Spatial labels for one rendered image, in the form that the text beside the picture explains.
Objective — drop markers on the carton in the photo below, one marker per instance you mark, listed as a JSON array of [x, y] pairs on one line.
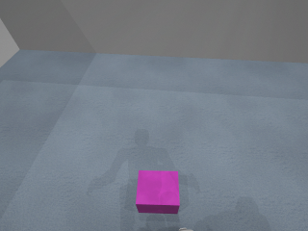
[[158, 192]]

